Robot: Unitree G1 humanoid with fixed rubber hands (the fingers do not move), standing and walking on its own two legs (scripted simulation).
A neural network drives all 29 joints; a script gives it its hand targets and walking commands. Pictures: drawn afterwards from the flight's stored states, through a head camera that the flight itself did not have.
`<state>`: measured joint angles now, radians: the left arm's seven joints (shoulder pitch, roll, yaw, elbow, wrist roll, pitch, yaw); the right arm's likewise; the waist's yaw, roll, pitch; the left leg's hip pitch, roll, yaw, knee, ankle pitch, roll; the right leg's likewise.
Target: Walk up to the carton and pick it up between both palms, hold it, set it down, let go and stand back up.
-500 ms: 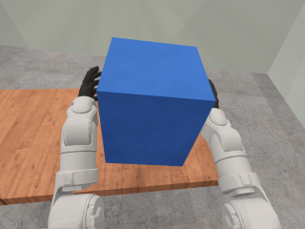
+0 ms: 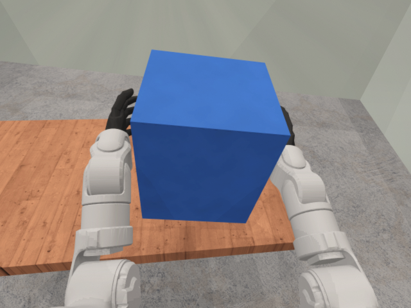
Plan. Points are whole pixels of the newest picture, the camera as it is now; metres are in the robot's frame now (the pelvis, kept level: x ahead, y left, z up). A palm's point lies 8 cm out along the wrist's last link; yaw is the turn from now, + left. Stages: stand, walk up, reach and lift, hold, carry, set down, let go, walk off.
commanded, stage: hold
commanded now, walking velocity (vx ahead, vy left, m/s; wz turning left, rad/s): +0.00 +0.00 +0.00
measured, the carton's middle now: (202, 142) +0.37 +0.00 +0.17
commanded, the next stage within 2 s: none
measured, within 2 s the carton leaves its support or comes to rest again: neither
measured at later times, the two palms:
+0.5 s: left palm (118, 133) +0.36 +0.15 +0.20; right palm (281, 146) +0.35 -0.15 +0.18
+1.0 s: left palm (118, 132) +0.36 +0.15 +0.20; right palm (281, 146) +0.35 -0.15 +0.18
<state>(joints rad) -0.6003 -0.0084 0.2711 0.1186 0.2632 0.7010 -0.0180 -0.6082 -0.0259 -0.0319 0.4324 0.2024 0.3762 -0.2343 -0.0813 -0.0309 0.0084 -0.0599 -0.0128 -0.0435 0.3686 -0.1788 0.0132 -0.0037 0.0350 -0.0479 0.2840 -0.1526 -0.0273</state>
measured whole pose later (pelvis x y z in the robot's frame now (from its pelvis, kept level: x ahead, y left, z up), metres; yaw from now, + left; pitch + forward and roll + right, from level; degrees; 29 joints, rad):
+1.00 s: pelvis +0.00 +0.00 +0.00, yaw +0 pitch -8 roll -1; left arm -0.60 -0.01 0.27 0.12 0.27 0.70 -0.02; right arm -0.61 -0.03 -0.03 0.44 0.20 0.37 -0.23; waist -0.08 -0.03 0.02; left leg -0.06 -0.01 -0.04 0.37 -0.18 0.01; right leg 0.00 0.03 -0.05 0.28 -0.15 -0.03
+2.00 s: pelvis +0.00 +0.00 +0.00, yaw +0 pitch -8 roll -1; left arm -0.60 -0.01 0.27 0.11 0.27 0.70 -0.02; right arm -0.61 -0.02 -0.03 0.43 0.20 0.37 -0.23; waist -0.08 -0.03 0.02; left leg -0.06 -0.01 -0.04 0.37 -0.18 0.01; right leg 0.00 0.03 -0.05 0.28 -0.15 -0.03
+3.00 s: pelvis +0.00 +0.00 +0.00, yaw +0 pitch -8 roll -1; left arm -0.60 -0.01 0.27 0.11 0.27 0.71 -0.03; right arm -0.61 -0.02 -0.03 0.44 0.19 0.36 -0.23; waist -0.08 -0.04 0.02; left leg -0.05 -0.01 -0.04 0.37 -0.18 0.01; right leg 0.00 0.03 -0.06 0.29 -0.15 -0.03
